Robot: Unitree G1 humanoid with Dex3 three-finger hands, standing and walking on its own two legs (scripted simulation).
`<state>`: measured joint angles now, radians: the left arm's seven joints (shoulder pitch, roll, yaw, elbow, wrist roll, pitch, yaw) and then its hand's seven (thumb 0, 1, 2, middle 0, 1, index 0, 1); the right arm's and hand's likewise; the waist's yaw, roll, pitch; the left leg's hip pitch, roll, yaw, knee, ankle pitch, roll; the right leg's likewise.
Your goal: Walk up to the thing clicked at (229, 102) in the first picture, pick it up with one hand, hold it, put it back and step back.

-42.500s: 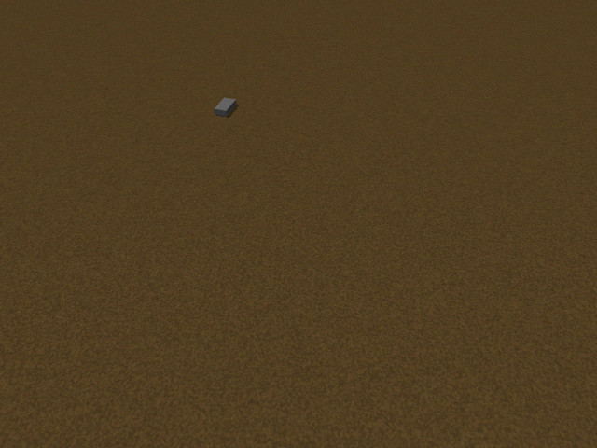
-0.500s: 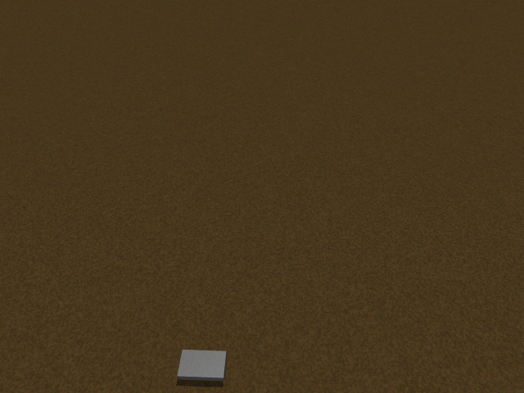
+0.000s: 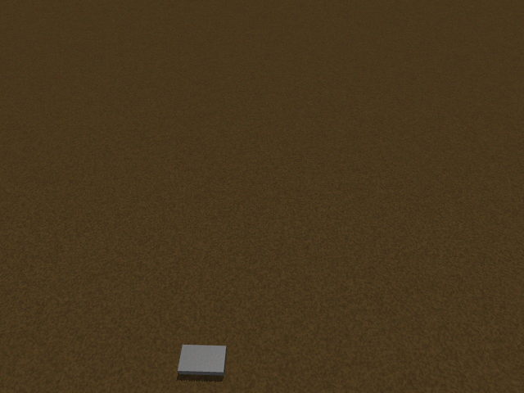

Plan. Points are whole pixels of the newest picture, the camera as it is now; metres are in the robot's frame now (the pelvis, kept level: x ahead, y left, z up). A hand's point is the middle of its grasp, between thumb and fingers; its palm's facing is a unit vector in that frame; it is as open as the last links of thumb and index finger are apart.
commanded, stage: stand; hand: left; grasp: from above
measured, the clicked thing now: (203, 359) +0.41 +0.23 -0.76
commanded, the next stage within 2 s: step back in 0.18 s
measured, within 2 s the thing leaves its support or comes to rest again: neither
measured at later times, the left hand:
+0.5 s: hand out of the picture +0.03 +0.24 -0.16, palm faces -0.01 -0.89 -0.45, open 7.3 cm
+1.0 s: hand out of the picture -0.06 +0.26 -0.18, palm faces +0.08 -0.93 -0.37, open 7.4 cm
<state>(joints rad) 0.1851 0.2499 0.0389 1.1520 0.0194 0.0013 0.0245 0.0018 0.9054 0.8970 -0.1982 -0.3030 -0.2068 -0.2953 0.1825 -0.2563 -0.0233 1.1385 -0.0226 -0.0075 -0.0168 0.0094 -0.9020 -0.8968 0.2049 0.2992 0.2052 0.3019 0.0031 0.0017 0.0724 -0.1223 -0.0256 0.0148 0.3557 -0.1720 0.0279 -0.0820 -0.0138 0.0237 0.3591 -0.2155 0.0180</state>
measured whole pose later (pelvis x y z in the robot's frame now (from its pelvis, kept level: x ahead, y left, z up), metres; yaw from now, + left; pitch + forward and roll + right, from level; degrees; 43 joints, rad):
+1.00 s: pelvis -0.16 -0.01 -0.03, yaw +4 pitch -4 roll -1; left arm 0.10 0.38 0.07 0.85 0.01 0.06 0.03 0.00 0.90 0.90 -0.20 -0.30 -0.21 -0.30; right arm 0.13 -0.37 -0.04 0.91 -0.03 0.04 0.01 0.01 -0.90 -0.90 0.21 0.30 0.21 0.30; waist 0.01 -0.03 0.20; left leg -0.29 -0.03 -0.02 0.68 -0.32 0.04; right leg -0.42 0.04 0.05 0.94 -0.52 -0.02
